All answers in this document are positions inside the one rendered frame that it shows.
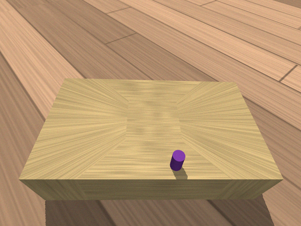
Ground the can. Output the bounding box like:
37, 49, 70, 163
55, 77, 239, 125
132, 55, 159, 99
170, 150, 185, 171

